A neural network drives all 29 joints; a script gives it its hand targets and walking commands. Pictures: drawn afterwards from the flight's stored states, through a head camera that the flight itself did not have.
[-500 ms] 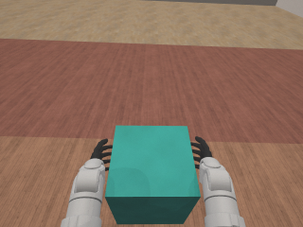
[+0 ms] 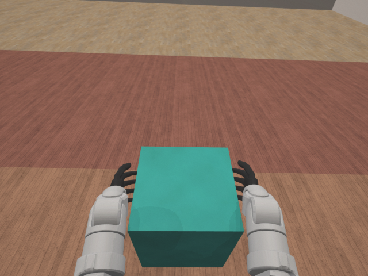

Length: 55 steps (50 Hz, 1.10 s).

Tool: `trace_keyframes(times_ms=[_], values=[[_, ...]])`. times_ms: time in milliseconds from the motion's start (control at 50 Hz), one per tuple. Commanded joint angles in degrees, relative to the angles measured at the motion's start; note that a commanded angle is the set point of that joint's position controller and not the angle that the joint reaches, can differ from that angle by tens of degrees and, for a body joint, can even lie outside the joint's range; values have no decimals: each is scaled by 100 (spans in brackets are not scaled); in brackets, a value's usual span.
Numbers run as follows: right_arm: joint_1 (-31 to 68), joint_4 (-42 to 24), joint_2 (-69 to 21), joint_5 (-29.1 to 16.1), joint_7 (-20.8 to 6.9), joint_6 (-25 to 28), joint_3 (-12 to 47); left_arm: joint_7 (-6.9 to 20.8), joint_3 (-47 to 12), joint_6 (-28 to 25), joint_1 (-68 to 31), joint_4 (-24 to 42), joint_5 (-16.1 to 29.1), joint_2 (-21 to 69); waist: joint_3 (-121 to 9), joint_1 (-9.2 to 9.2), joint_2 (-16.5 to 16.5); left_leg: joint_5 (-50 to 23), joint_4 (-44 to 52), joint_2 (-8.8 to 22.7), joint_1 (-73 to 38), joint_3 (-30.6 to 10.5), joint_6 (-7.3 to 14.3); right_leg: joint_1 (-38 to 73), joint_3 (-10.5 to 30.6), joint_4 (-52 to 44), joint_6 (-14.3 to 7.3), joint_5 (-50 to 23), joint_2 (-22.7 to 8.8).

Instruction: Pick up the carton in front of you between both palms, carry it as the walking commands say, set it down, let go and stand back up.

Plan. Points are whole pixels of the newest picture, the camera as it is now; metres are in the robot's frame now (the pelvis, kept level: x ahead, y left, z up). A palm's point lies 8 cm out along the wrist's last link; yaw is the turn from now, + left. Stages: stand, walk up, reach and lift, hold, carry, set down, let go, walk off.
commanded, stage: hold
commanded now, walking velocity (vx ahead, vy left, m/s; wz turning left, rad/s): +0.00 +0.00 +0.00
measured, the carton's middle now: (183, 209) +0.30 +0.00 -0.03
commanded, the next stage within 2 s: carry in 0.46 s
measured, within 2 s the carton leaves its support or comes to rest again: neither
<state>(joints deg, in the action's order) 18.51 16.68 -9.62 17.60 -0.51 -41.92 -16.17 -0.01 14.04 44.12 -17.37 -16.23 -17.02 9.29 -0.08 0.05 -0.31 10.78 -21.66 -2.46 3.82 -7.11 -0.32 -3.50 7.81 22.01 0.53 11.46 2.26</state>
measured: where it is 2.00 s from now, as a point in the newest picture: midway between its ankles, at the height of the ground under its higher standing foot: (192, 200)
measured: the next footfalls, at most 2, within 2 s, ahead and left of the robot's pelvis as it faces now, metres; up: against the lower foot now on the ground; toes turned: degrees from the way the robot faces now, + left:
left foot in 0.86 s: +0.18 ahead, +0.09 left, +0.00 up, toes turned +8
right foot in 1.22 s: +0.45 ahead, -0.15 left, +0.00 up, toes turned -12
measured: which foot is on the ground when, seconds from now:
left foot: down 0.00-0.66, up 0.68-0.84, down 0.86-1.00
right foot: down 0.00-0.88, up 0.90-1.00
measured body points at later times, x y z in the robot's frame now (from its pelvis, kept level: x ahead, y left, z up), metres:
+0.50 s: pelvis +0.01 +0.00 +0.00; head -0.04 +0.00 +0.45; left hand +0.31 +0.15 +0.04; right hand +0.31 -0.15 +0.05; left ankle +0.02 +0.13 -0.74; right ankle +0.02 -0.13 -0.74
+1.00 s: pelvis +0.17 -0.01 +0.00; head +0.16 -0.02 +0.45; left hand +0.44 +0.14 +0.07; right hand +0.44 -0.17 +0.07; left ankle +0.14 +0.08 -0.74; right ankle +0.10 -0.11 -0.69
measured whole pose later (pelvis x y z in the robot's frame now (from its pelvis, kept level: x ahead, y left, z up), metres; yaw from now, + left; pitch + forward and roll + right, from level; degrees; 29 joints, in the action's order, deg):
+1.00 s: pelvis +0.17 -0.01 +0.00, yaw -2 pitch +6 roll +0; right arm 8.0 -16.2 -7.6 6.7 5.4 -66.7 -4.3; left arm -5.3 6.7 69.0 -5.8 18.6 -5.7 7.3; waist -9.2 -0.2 0.7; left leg 15.4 -22.9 1.5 13.2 10.6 2.0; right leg -24.0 -5.5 52.7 -0.5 27.1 -3.1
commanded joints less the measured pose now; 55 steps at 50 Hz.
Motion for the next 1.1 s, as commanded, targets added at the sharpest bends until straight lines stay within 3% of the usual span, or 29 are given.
trace_keyframes(times_ms=[0,420,440,480,500,560,580,600,620,640,660,680,700,740,780,820,840,860,880,900,920,940,960,1020,1080], values=[[2743,201,-5350,-1513,-1451,41,3106,1395,-3103,-298,-3260,253,1591,5294,-1154,-4,28,-342,373,-237,-321,316,-41,-28,-387,-419,17,-403,265],[2224,-178,-5311,-1617,-1381,-12,3249,1354,-3229,-255,-2759,639,1682,5198,-1266,-6,13,-1072,380,-278,-489,281,-69,201,-332,-438,64,-1148,287],[2334,-174,-5307,-1692,-1379,-18,3348,1356,-3335,-254,-2878,677,1717,5190,-1115,17,219,-155,-89,671,199,189,49,-599,-176,118,-76,-222,-655],[2287,-412,-5330,-1796,-1352,-36,3489,1343,-3488,-235,-2893,939,1849,5227,-1180,-5,259,2547,261,757,782,-243,186,-1058,-53,99,-119,2192,-510],[2345,-592,-5338,-1864,-1316,-67,3636,1323,-3624,-204,-2959,1083,1948,5214,-1038,1,282,3297,392,814,936,-407,270,-1392,-132,211,-95,2763,-411],[2258,-1199,-5287,-2116,-1171,-281,4099,1256,-4115,13,-3022,1644,2314,5190,-1385,47,768,2789,609,1319,652,-865,530,-1744,-892,1136,0,1277,-173],[2173,-1420,-5214,-2205,-1115,-400,4256,1224,-4276,134,-2982,1850,2417,5132,-1548,35,894,2680,565,1401,632,-857,616,-1648,-1064,1005,-26,1173,-137],[2167,-1669,-5130,-2310,-1061,-548,4417,1186,-4423,273,-2953,2045,2534,5083,-1602,8,810,2663,444,1320,876,-613,608,-1345,-1130,692,-82,1215,-130],[2208,-1869,-5046,-2419,-1019,-715,4549,1150,-4532,431,-2972,2200,2659,5039,-1604,-19,609,2667,182,1123,1301,-253,503,-908,-987,296,-156,1394,-229],[2187,-2050,-4963,-2517,-978,-891,4679,1110,-4620,605,-2968,2332,2759,4941,-1495,-40,-23,2413,-557,774,1923,288,302,-463,-258,-263,-307,1944,-716],[2294,-2240,-4868,-2620,-948,-1074,4785,1061,-4635,785,-2803,2361,2808,4791,-1440,-110,-1179,1914,-1934,363,2798,998,59,104,1122,-884,-661,2506,-1569],[2418,-2372,-4760,-2758,-932,-1268,4874,1000,-4608,966,-2595,2394,2805,4639,-1072,-154,-1590,1929,-2197,297,3709,1212,-11,472,2054,-1111,-1039,2051,-2125],[2501,-2482,-4766,-2947,-934,-1438,4992,943,-4624,1128,-2522,2569,2836,4589,-964,-189,-1274,2030,-2181,457,3823,1095,29,492,2079,-1063,-1235,1278,-2210],[2318,-2680,-4841,-3256,-930,-1709,5167,860,-4741,1422,-2485,3062,2995,4555,-1316,-230,-768,1644,-1672,443,3470,1229,22,653,1312,-888,-1152,336,-2055],[2036,-2906,-4934,-3388,-906,-1927,5217,838,-4868,1677,-2441,3480,3171,4629,-1648,-216,-868,1049,-974,211,2665,1555,-11,541,434,-629,-899,-256,-1685],[1603,-3097,-4958,-3375,-864,-2128,5176,864,-4931,1914,-2126,3668,3282,4688,-1889,-107,-768,192,-7,96,994,1881,-15,-255,-395,-171,-613,-59,-1311],[1403,-3179,-4918,-3335,-843,-2223,5126,891,-4952,2016,-1902,3696,3306,4714,-2054,-40,-549,38,154,250,-252,1750,32,-1035,-702,245,-464,50,-1162],[1194,-3266,-4832,-3268,-822,-2324,5067,926,-4949,2112,-1793,3739,3330,4711,-2294,97,64,536,370,972,-1429,859,210,-1963,-1052,1214,-262,444,-958],[933,-3252,-4731,-3099,-798,-2369,4970,974,-4989,2232,-1878,3886,3387,4708,-2282,213,1473,1028,816,2365,-2155,-1322,832,-3438,-1650,2713,-2,1275,-455],[1043,-3263,-4968,-3086,-782,-2431,4921,1013,-4993,2339,-2103,4012,3451,4672,-1879,179,1608,497,926,2864,-2130,-2142,1379,-4305,-1339,3279,-69,1994,-432],[1084,-3456,-5064,-3126,-769,-2485,4905,1046,-5008,2395,-2124,4084,3511,4719,-1635,148,996,13,890,2880,-1872,-1945,1483,-4504,-1091,3597,-143,2115,-719],[1358,-3680,-5075,-3208,-760,-2537,4956,1066,-5019,2426,-2232,4135,3600,4706,-1576,152,529,-320,900,2713,-1640,-1538,1377,-4448,-1055,3623,-146,1923,-839],[1579,-3847,-5048,-3288,-752,-2593,5018,1065,-5024,2456,-2276,4142,3664,4754,-1614,163,287,-20,1035,2593,-1457,-1127,1215,-4308,-1055,3312,-137,1660,-904],[1763,-4014,-4927,-3523,-790,-2744,5130,963,-4927,2527,-2136,4145,3584,4754,-1574,162,646,-340,1186,2013,-1063,84,851,-3675,-1411,2325,-60,787,-744],[1637,-3887,-4757,-3626,-866,-2862,5127,835,-4777,2615,-1897,4034,3364,4629,-1440,155,903,-701,1063,1714,-684,810,722,-3018,-1787,1420,-16,166,-544]])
